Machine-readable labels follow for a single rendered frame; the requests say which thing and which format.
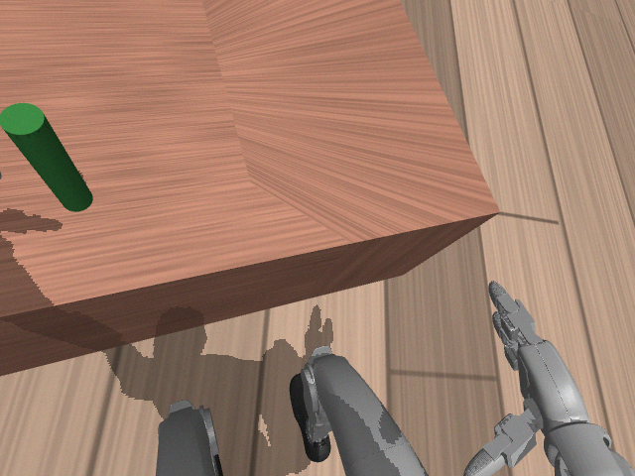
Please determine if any can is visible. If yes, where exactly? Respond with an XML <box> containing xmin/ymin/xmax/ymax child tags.
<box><xmin>0</xmin><ymin>103</ymin><xmax>93</xmax><ymax>212</ymax></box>

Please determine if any right robot arm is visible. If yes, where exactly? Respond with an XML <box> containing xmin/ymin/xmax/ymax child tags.
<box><xmin>544</xmin><ymin>421</ymin><xmax>635</xmax><ymax>476</ymax></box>

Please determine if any right robot foot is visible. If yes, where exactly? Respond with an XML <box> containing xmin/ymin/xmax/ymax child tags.
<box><xmin>290</xmin><ymin>373</ymin><xmax>330</xmax><ymax>462</ymax></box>

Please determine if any right robot hand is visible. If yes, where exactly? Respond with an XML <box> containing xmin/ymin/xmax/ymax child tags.
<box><xmin>463</xmin><ymin>281</ymin><xmax>591</xmax><ymax>476</ymax></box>

